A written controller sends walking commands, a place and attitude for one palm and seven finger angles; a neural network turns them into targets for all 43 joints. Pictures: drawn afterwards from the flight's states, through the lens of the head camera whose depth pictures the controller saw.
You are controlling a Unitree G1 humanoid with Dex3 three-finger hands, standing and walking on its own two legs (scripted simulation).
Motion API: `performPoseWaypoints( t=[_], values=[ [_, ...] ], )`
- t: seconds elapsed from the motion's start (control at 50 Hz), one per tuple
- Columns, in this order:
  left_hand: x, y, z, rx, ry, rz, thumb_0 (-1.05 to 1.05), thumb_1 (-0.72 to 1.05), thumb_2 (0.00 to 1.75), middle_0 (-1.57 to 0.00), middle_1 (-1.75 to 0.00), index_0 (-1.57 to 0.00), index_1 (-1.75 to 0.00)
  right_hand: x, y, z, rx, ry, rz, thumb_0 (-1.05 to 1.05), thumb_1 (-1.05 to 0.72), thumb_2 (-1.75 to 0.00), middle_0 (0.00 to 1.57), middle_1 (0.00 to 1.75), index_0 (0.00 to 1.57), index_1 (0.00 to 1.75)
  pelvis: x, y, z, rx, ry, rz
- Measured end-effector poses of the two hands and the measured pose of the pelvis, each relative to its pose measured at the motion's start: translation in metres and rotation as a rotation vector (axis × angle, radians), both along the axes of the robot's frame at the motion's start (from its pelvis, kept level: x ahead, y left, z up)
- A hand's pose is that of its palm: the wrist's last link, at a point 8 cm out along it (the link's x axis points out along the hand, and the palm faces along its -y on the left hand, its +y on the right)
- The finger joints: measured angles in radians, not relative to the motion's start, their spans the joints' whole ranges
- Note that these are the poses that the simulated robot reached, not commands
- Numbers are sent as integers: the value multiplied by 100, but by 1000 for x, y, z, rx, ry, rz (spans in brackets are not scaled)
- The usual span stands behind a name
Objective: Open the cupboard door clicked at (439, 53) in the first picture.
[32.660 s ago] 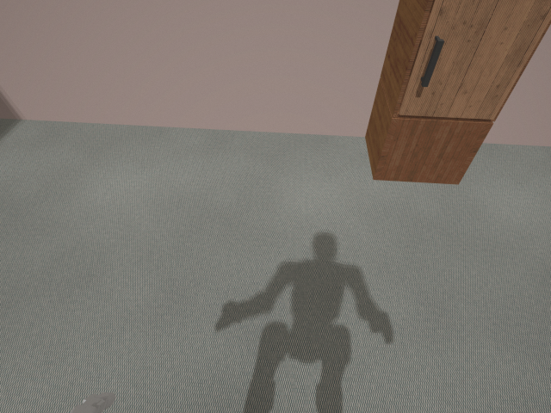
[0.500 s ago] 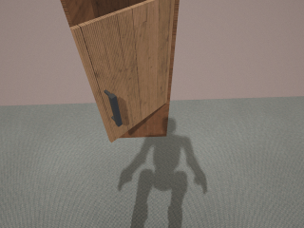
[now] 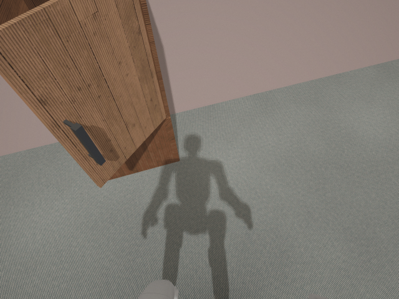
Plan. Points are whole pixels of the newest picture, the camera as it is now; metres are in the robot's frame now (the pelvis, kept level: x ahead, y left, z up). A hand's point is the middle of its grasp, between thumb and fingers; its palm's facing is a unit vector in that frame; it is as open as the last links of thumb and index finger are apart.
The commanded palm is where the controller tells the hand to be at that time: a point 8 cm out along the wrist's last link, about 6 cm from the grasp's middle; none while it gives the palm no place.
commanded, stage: walk to a spot facing it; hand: left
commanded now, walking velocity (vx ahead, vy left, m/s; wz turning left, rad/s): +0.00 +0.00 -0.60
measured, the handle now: (85, 143) +0.51 +0.39 -0.10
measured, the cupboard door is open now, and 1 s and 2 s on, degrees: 42 42 42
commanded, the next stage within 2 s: none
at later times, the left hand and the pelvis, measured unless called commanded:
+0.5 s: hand (118, 291) +0.14 +0.21 -0.17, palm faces -0.23 -0.93 -0.27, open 7.4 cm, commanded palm none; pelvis +0.00 +0.01 -0.01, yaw -16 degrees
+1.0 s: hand (182, 256) +0.22 +0.07 -0.16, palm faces -0.57 -0.79 -0.23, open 7.4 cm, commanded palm none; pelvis +0.01 -0.03 -0.02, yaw -35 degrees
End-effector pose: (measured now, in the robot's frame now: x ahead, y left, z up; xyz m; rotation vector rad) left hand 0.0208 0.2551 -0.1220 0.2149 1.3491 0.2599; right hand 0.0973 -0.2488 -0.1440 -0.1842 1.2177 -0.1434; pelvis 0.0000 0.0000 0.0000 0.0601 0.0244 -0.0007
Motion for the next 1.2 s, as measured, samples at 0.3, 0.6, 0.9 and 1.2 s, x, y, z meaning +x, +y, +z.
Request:
performPoseWaypoints(
  t=[0.3,0.6,0.9,1.2],
  values=[
    [48,26,-23,-50,-37,-152,1,91,90,-21,-30,-20,-30,-7,10,19,-79,-146,-102,0,-91,-90,20,30,20,30,-6,27,-11,-60,25,-150],
    [148,-24,-18,-16,-139,-450,0,91,90,-20,-30,-19,-30,-133,-29,-9,-73,57,-363,1,-90,-90,21,30,20,30,-4,-3,-24,-71,7,-359],
    [206,-96,-19,-135,-144,-655,1,91,90,-20,-30,-20,-30,-193,-3,16,-81,71,-527,0,-91,-90,20,30,20,30,5,-9,-10,-77,21,-540],
    [211,-157,-6,-74,-52,-794,0,91,90,-20,-30,-20,-30,-180,-63,12,-26,-14,-720,1,-91,-90,20,30,20,30,37,-70,-2,-32,23,-740]
  ],
)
